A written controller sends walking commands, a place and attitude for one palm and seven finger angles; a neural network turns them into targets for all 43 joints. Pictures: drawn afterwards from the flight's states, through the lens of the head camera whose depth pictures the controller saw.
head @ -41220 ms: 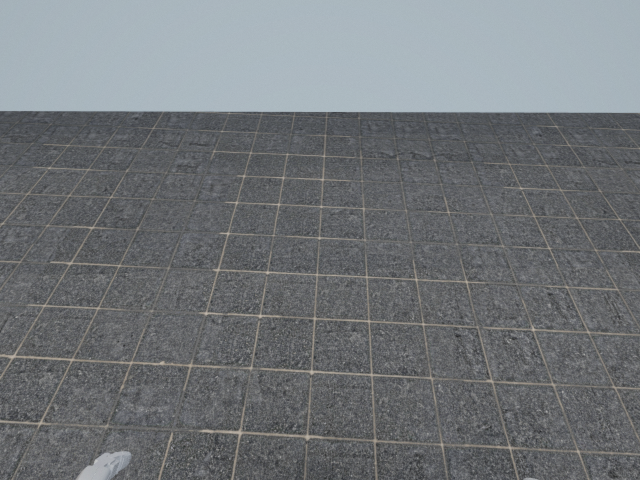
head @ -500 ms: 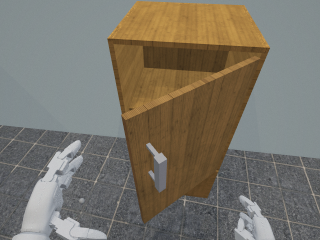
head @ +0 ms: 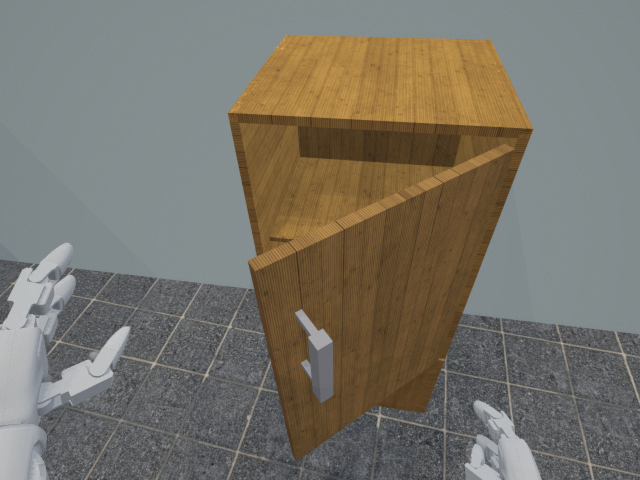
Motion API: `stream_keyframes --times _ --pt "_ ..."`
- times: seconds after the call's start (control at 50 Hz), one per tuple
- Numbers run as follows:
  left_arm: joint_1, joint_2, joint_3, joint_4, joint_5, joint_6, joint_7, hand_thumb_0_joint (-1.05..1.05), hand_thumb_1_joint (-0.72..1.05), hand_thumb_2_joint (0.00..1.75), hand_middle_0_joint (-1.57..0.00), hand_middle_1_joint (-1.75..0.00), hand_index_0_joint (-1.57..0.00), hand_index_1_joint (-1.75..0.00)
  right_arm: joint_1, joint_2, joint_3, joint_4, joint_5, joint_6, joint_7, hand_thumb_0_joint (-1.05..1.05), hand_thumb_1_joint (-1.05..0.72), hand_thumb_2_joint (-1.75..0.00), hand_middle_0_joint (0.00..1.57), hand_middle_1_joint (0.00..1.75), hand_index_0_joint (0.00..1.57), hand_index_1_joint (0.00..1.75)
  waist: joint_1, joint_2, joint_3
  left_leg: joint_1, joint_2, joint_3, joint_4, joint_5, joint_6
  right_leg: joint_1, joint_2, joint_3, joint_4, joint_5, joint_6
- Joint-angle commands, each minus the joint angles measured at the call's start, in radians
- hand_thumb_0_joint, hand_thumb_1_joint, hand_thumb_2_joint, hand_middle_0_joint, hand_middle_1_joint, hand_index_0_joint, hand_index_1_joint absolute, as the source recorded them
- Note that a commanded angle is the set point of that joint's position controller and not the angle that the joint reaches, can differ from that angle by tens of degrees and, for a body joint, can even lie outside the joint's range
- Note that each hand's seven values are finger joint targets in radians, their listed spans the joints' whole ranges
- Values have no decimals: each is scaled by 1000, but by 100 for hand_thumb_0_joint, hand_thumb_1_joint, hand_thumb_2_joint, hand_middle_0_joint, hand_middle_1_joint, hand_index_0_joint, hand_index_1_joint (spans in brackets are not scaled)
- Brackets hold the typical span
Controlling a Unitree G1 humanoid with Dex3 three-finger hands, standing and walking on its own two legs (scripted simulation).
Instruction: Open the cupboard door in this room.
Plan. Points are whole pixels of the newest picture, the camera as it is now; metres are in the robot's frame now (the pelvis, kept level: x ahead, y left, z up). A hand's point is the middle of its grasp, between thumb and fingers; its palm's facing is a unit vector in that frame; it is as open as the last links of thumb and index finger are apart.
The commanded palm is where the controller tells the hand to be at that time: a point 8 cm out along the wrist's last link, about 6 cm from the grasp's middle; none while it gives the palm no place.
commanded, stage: draw the hand back to the body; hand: left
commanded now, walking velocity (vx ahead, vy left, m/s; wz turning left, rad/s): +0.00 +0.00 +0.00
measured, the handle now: (313, 356) +0.28 +0.05 +0.02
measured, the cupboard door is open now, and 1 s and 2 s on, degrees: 43 43 43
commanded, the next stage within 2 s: step back with the hand held close in 0.48 s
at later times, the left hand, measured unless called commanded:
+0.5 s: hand (90, 347) +0.18 +0.24 +0.16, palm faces +0.45 -0.81 -0.38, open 7.5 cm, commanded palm +0.13 +0.28 +0.18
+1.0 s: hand (63, 363) +0.17 +0.26 +0.16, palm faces +0.35 -0.79 -0.51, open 7.4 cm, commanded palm +0.11 +0.30 +0.18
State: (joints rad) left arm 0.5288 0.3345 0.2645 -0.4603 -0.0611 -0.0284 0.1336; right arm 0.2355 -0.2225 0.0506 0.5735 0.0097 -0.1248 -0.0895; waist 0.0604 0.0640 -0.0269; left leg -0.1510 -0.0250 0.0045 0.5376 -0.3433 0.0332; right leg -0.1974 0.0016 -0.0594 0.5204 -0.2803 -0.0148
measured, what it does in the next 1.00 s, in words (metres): stands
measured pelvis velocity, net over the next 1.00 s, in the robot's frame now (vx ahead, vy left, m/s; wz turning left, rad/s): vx -0.04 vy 0.00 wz -0.03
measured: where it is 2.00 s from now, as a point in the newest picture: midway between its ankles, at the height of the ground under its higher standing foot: outside the picture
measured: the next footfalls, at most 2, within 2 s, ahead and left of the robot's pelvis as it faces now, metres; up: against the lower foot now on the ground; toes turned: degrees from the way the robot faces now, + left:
right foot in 1.80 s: -0.26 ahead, -0.09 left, +0.00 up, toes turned -6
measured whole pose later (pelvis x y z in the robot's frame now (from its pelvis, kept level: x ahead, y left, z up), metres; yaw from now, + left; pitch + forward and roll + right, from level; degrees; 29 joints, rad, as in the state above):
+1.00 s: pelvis -0.04 +0.00 +0.00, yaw -1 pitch -1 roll +0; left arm 0.57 0.43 0.41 -0.50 -0.05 -0.14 0.13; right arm 0.17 -0.24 -0.03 0.56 0.01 0.00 -0.08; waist -0.01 0.01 0.04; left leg -0.23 -0.03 0.04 0.48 -0.24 0.04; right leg -0.28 0.00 -0.03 0.46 -0.17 -0.01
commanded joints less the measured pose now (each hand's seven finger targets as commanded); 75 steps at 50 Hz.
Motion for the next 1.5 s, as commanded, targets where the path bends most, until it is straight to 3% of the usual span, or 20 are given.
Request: stream_keyframes --times 0.0,0.08,0.18,0.28,0.44,0.54,0.58,0.6,0.64,0.72,0.76,0.88,0.98,1.16,1.26,1.32,1.38,1.42,1.46,1.48 --pt "-100 187 163 -205 -1 -79 14 0 76 84 -19 -30 -19 -30 -140 -102 -46 -148 1 -56 -6 0 -90 -90 20 30 20 30 5 3 -37 -47 47 -32 -131 324 -27 108 -10 26 -93 225 -15" --pt "-159 216 211 -170 -8 -88 16 0 90 90 -20 -30 -20 -30 -153 -103 -51 -130 2 -51 -7 0 -90 -90 20 30 20 30 5 -10 -13 -34 43 -21 -149 290 -18 118 -11 34 -127 215 -13" --pt "-121 147 146 -121 -8 -92 -2 0 90 90 -20 -30 -20 -30 -159 -110 -59 -118 3 -44 7 0 -90 -90 20 30 20 30 1 7 5 -15 43 -15 -163 295 -13 122 -13 35 -147 216 -8" --pt "-142 196 183 -161 -8 -104 1 0 90 90 -20 -30 -20 -30 -175 -107 -64 -122 -2 -42 2 0 -90 -90 20 30 20 30 10 -34 -37 7 37 -7 -164 287 -3 150 -14 47 -163 223 -4" --pt "-159 185 175 -158 -3 -115 4 0 90 90 -20 -30 -20 -30 -178 -96 -60 -102 -1 -57 1 0 -90 -90 20 30 20 30 5 37 1 23 32 -2 -174 263 -8 132 -13 52 -193 190 -7" --pt "-140 168 163 -117 -5 -114 -2 0 90 90 -20 -30 -20 -30 -182 -100 -65 -100 -1 -53 3 0 -90 -90 20 30 20 30 6 -30 18 23 37 -5 -181 257 -2 127 -10 50 -200 176 -2" --pt "-219 210 193 -143 -4 -119 2 0 90 90 -20 -30 -20 -30 -186 -104 -66 -95 -2 -53 2 0 -90 -90 20 30 20 30 3 -17 -7 31 34 -6 -184 253 -3 138 -13 53 -199 176 -2" --pt "-284 316 313 -162 3 -157 9 0 90 90 -20 -30 -20 -30 -151 -127 -73 -124 7 -32 4 0 -90 -90 20 30 20 30 -41 -65 70 -45 51 -38 -146 186 12 43 -59 163 -255 202 -4" --pt "-137 219 234 -69 8 -155 -7 0 90 90 -20 -30 -20 -30 -160 -119 -81 -110 -2 -2 11 0 -90 -90 20 30 20 30 -47 -132 39 -7 42 -34 -99 193 11 19 -96 180 -278 218 -9" --pt "-66 200 210 -120 11 -169 -5 0 90 90 -20 -30 -20 -30 -158 -130 -88 -127 -4 28 16 0 -90 -90 20 30 20 30 -53 -54 -45 -21 56 -35 -117 280 -1 66 -97 139 -210 325 -10" --pt "-49 230 234 -185 13 -176 4 0 90 90 -20 -30 -20 -30 -169 -137 -94 -138 -5 37 11 0 -90 -90 20 30 20 30 -49 15 -96 -38 69 -41 -132 356 -4 111 -91 114 -155 407 -6" --pt "36 274 298 -243 8 -173 25 0 90 90 -20 -30 -20 -30 -167 -122 -106 -176 4 70 3 0 -90 -90 20 30 20 30 -47 -22 -165 -116 93 -64 -124 448 -11 170 -74 102 -45 523 -1" --pt "46 257 293 -238 15 -178 30 0 90 90 -20 -30 -20 -30 -162 -132 -110 -185 5 74 -1 0 -90 -90 20 30 20 30 -48 20 -115 -235 121 -92 -172 312 10 169 -45 96 2 405 13" --pt "-68 235 278 -223 59 -196 32 0 90 90 -20 -30 -20 -30 -133 -153 -110 -191 -1 43 -3 0 -90 -90 20 30 20 30 -59 7 24 -638 161 -147 -239 -297 82 243 -27 142 109 155 26" --pt "-132 272 290 -272 64 -217 45 0 90 90 -20 -30 -20 -30 -112 -147 -111 -180 -10 29 4 0 -90 -90 20 30 20 30 -71 -122 28 -454 68 -92 0 -287 45 -48 -130 297 -146 -207 -30" --pt "-108 270 277 -288 43 -223 60 0 90 90 -20 -30 -20 -30 -97 -123 -95 -157 -10 31 10 0 -90 -90 20 30 20 30 -80 -176 -21 -211 26 -48 139 -144 5 -267 -200 274 -236 -300 -63" --pt "-45 272 296 -310 36 -236 69 0 90 90 -20 -30 -20 -30 -110 -135 -90 -158 -12 34 2 0 -90 -90 20 30 20 30 -83 20 -23 -293 97 -157 -72 -237 32 -209 -102 160 -82 -249 -19" --pt "-34 277 343 -343 52 -244 69 0 90 90 -20 -30 -20 -30 -131 -149 -100 -176 -15 20 -2 0 -90 -90 20 30 20 30 -61 267 -39 -655 298 -393 -401 -460 119 134 55 57 390 -45 39" --pt "-59 325 374 -378 44 -251 69 0 90 90 -20 -30 -20 -30 -113 -103 -111 -157 -25 -1 0 0 -90 -90 20 30 20 30 -69 182 -66 -488 346 -437 -408 -193 136 -31 66 105 629 -155 33" --pt "-33 295 353 -354 40 -251 68 0 90 90 -20 -30 -20 -30 -122 -103 -118 -146 -24 -13 8 0 -90 -90 20 30 20 30 -64 100 -79 -420 350 -398 -353 -132 144 -75 65 133 655 -187 27"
